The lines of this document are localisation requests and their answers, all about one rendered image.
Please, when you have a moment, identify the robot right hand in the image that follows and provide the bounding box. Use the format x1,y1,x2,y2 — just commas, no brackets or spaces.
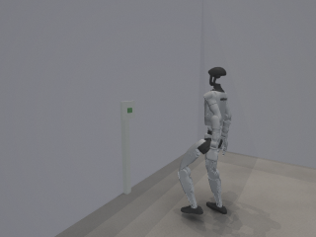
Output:
217,138,228,156

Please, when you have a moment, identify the left robot foot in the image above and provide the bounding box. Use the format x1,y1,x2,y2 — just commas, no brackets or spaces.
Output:
181,205,203,215

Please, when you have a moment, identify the panel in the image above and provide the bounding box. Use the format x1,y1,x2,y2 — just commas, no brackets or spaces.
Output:
119,101,135,195

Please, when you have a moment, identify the robot left hand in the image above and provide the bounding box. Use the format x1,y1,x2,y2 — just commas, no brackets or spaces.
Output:
205,149,218,172

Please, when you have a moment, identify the left robot thigh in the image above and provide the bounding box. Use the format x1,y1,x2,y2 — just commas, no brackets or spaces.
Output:
179,139,211,176

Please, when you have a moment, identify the right robot forearm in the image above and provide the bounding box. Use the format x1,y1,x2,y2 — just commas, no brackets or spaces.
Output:
220,118,232,139

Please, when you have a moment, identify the left robot upper arm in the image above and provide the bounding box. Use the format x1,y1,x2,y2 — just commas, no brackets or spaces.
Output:
203,91,222,122

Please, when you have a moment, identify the left robot forearm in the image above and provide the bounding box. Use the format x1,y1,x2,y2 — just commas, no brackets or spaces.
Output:
209,116,221,150

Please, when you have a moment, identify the right robot upper arm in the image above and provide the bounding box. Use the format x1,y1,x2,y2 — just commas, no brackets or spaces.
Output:
224,92,232,120

